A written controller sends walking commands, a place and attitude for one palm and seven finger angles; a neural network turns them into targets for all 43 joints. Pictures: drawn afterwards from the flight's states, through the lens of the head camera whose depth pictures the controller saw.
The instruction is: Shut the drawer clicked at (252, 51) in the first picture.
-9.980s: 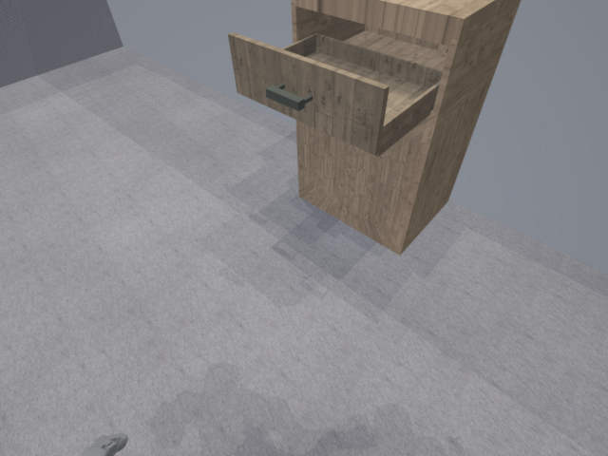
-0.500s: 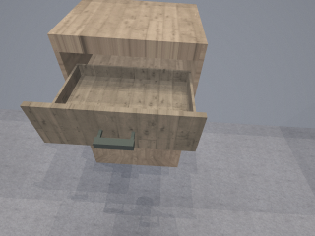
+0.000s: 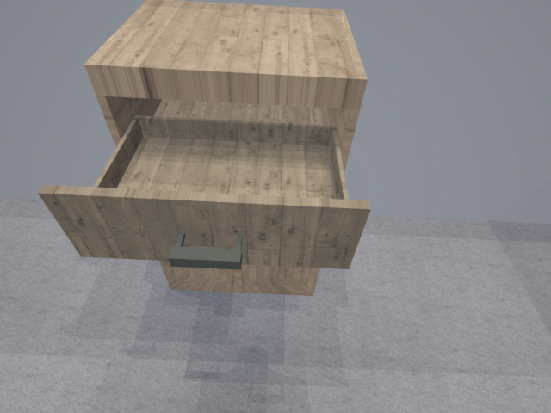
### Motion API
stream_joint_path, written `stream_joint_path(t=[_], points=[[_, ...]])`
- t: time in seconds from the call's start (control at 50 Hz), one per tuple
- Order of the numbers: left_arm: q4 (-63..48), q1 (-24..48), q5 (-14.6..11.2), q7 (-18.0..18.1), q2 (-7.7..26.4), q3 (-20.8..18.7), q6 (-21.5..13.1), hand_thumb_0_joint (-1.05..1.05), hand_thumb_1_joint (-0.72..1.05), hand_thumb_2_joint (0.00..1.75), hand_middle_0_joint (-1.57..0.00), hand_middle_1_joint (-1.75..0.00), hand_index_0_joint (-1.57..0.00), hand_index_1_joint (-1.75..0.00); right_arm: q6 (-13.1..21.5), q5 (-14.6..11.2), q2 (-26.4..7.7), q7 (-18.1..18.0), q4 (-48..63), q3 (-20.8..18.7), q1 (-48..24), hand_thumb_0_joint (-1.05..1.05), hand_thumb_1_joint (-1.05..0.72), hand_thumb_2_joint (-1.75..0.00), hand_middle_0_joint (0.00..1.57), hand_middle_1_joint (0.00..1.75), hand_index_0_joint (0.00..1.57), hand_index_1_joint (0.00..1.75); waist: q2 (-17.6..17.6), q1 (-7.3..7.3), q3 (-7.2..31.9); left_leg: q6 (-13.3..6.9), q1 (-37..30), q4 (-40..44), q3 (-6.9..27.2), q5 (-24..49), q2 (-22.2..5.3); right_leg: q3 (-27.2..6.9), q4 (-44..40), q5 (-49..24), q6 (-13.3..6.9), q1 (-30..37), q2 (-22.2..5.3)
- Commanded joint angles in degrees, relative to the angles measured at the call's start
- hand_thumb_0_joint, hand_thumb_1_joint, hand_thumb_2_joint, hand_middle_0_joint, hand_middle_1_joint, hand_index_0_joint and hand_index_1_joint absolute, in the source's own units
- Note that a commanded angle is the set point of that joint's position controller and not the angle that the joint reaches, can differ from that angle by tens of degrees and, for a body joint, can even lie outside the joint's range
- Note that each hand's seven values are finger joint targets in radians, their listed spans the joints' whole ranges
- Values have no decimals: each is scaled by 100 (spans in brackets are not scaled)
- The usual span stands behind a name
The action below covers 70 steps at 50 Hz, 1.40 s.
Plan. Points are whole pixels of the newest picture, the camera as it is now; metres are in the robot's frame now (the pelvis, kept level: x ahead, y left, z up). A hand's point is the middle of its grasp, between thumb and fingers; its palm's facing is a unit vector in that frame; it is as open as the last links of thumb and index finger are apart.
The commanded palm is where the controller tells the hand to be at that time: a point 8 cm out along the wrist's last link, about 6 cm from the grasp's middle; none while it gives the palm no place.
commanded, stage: shuffle to correct the standing spot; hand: left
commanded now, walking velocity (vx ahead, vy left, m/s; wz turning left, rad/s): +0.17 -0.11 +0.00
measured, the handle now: (208, 248) +0.38 +0.14 +0.00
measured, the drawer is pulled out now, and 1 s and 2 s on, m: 0.30 0.30 0.30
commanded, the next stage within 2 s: come to a stop and stand still in 0.38 s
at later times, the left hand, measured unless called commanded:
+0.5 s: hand out of the picture +0.05 +0.12 -0.19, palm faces -0.01 -0.99 -0.11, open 7.4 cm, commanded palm none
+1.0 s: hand (211, 411) +0.17 +0.12 -0.18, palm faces +0.01 -0.97 -0.24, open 7.3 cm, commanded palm none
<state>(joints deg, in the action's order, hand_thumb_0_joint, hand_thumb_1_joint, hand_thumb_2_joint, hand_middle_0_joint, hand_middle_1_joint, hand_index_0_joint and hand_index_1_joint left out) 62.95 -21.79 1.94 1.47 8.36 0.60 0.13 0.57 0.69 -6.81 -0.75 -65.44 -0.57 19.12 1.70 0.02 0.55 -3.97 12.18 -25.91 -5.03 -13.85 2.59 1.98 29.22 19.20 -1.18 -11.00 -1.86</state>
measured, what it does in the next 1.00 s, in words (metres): walks ahead: right foot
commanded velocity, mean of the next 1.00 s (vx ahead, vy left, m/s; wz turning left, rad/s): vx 0.02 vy -0.01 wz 0.00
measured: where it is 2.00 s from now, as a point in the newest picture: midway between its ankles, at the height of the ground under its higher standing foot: outside the picture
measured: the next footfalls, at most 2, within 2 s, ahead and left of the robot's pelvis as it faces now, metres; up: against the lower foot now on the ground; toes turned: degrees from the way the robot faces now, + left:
right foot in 0.70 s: +0.21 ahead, -0.21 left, +0.00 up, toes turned +3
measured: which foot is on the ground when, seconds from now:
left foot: down 0.00-1.00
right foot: down 0.00-0.40, up 0.42-0.68, down 0.70-1.00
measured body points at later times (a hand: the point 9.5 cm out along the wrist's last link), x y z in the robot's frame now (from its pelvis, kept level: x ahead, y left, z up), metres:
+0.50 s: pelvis +0.08 -0.03 -0.01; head +0.09 -0.01 +0.44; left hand +0.06 +0.17 -0.18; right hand +0.10 -0.27 -0.15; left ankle +0.06 +0.06 -0.74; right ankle +0.01 -0.13 -0.65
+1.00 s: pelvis +0.09 -0.07 -0.01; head +0.13 -0.07 +0.43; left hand +0.17 +0.17 -0.16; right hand +0.12 -0.30 -0.17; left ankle +0.06 +0.06 -0.74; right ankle +0.18 -0.22 -0.74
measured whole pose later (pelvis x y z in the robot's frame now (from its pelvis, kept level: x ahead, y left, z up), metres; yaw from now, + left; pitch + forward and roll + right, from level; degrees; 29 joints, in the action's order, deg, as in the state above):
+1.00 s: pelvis +0.09 -0.07 -0.01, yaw +0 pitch -2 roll +2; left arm 54.5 -10.1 1.3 2.4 10.5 -1.3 2.1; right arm -0.8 0.1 -9.0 -1.3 -57.8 -2.4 14.3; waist 2.2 -0.3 -6.0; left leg 0.8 10.2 -32.7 -5.1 -20.6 -0.3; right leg -0.3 35.2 10.9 2.6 -22.6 -6.7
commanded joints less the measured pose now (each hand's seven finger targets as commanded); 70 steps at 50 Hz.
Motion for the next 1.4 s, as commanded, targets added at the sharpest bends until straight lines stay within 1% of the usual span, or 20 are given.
stream_joint_path(t=[0.0, 0.16, 0.22, 0.32, 0.34, 0.36, 0.38, 0.42, 0.52, 0.64, 0.68, 0.7, 0.74, 0.78, 0.9, 1.0, 1.08, 1.16, 1.26, 1.38], points=[[-149, -488, -49, -2, 210, -78, -131, 0, 90, 90, -20, -30, -20, -30, 104, -5, -719, -79, 152, -162, 308, 0, -90, -90, 20, 30, 20, 30, -203, 28, -804, -234, 380, 1228, 1487, -1705, -1198, -63, -302, 210, -153, -532, -18], [-15, -793, -86, 48, 373, -155, -242, 0, 90, 90, -20, -30, -20, -30, 249, -24, -502, -114, 163, -125, 281, 0, -90, -90, 20, 30, 20, 30, 380, 49, -299, -58, 193, -368, 508, 786, -769, -648, -464, -1433, -399, 192, -403], [96, -1121, -87, 90, 633, -262, -249, 0, 90, 90, -20, -30, -20, -30, 253, -2, -349, -115, 275, -108, -25, 0, -90, -90, 20, 30, 20, 30, 1108, 177, -364, 181, 1291, -1422, -129, -261, -354, -1353, -687, -3030, -766, 1109, -1003], [-25, -722, -48, 120, 668, -277, -246, 0, 90, 90, -20, -30, -20, -30, 251, 6, -242, -112, 325, -108, -153, 0, -90, -90, 20, 30, 20, 30, 72, -124, -565, 128, 941, -856, -144, -1166, -313, -1047, -29, -4764, -1088, 847, -1055], [-141, -286, -114, 85, 648, -252, -242, 0, 90, 90, -20, -30, -20, -30, 285, 13, -287, -125, 105, -118, 520, 0, -90, -90, 20, 30, 20, 30, -3, -477, -330, 19, -293, 36, 3, 66, -331, -587, 830, -4754, -773, 150, -654], [-309, -94, -167, 23, 480, -218, -261, 0, 90, 90, -20, -30, -20, -30, 330, 74, -774, -194, -113, -233, 1195, 0, -90, -90, 20, 30, 20, 30, -799, -698, -30, -466, -1549, 335, 1393, 1602, -1300, -137, 2237, -3397, -315, -1116, 18], [-486, 155, -177, 6, 287, -132, -302, 0, 90, 90, -20, -30, -20, -30, 313, 87, -1148, -242, -239, -289, 1721, 0, -90, -90, 20, 30, 20, 30, -1752, -770, 35, -1156, -2124, 729, 2775, 3909, -2585, 186, 3640, 999, -71, -2320, 457], [-583, 368, -41, 53, 450, -227, -120, 0, 90, 90, -20, -30, -20, -30, 216, 74, -1044, -194, -29, -243, 1151, 0, -90, -90, 20, 30, 20, 30, -759, -448, -538, -1356, -869, 889, 2455, 2366, -2717, -408, 4676, 1275, -150, -2515, 125], [-623, 3, -68, -80, 109, -177, 80, 0, 90, 90, -20, -30, -20, -30, 300, 80, -797, -144, 504, -122, -232, 0, -90, -90, 20, 30, 20, 30, -900, 286, -1041, -690, 758, 1043, 850, 1818, -1831, -214, 3895, 493, -10, -1735, -206], [-508, -298, -106, 6, 357, -224, -70, 0, 90, 90, -20, -30, -20, -30, 121, -9, -838, -135, 485, -125, -15, 0, -90, -90, 20, 30, 20, 30, -426, 274, -159, 58, 240, -536, 340, 2257, -1157, 218, -211, -1738, 223, 289, -115], [-529, -168, -114, 71, 976, -284, -193, 0, 90, 90, -20, -30, -20, -30, 27, -117, -398, -113, 519, -93, 479, 0, -90, -90, 20, 30, 20, 30, 1000, -35, 325, 492, 491, -883, 199, -746, -457, -1322, -348, -4685, -383, 669, -1475], [-665, 168, -118, 52, 1151, -280, -166, 0, 90, 90, -20, -30, -20, -30, -45, -134, -348, -119, 450, -124, 695, 0, -90, -90, 20, 30, 20, 30, 747, -196, 221, 495, 145, -751, 227, -1223, -394, -1252, -481, -4616, -640, 154, -1781], [-813, 533, -114, 60, 1058, -286, -92, 0, 90, 90, -20, -30, -20, -30, -72, -97, -330, -114, 416, -134, 607, 0, -90, -90, 20, 30, 20, 30, -19, -233, -200, 461, 33, -393, 240, 88, -506, -839, -28, -4521, -298, -275, -1206], [-788, 487, -124, 118, 1092, -322, -85, 0, 90, 90, -20, -30, -20, -30, -96, -111, -564, -131, 489, -207, 545, 0, -90, -90, 20, 30, 20, 30, 772, -106, 131, 508, -23, -550, 191, 593, -588, -730, 175, -4852, -284, 73, -1163], [-1020, 627, -77, 167, 1131, -426, 82, 0, 90, 90, -20, -30, -20, -30, -146, -78, -607, -116, 769, -287, 460, 0, -90, -90, 20, 30, 20, 30, 669, -51, 397, 475, -237, -465, 97, 626, -521, -858, 134, -3636, -453, -114, -1220], [-1162, 712, -81, 150, 612, -333, 224, 0, 90, 90, -20, -30, -20, -30, -74, -14, -703, -54, 1058, -252, -274, 0, -90, -90, 20, 30, 20, 30, -917, 154, -327, -26, 848, 627, 691, 608, -1243, -84, 819, -470, 145, -242, -192], [-1048, 216, -21, 139, 692, -341, 228, 0, 90, 90, -20, -30, -20, -30, -137, -5, -749, -6, 1180, -268, -542, 0, -90, -90, 20, 30, 20, 30, -300, 324, -766, 93, 1375, 404, 541, -1169, -864, -503, 377, -65, 71, -440, -223], [-1167, 507, -7, 99, 1067, -396, 177, 0, 90, 90, -20, -30, -20, -30, -251, -1, -527, 41, 966, -273, 375, 0, -90, -90, 20, 30, 20, 30, 640, -92, -797, 228, 264, -481, 198, -1583, -337, -1257, -1223, 2183, -93, -1960, -645], [-1198, 473, -29, 81, 819, -379, 166, 0, 90, 90, -20, -30, -20, -30, -139, 19, -480, 12, 819, -241, 832, 0, -90, -90, 20, 30, 20, 30, 410, -200, -523, 101, 267, 53, 469, -1363, -507, -796, -753, 1440, 43, -1755, -311], [-760, -552, -35, 66, 302, -284, 131, 0, 90, 90, -20, -30, -20, -30, -23, -28, -643, -31, 964, -210, -304, 0, -90, -90, 20, 30, 20, 30, -879, 431, -286, -54, 1832, 958, 950, -1691, -1115, -230, 1064, -396, 153, 49, 58]])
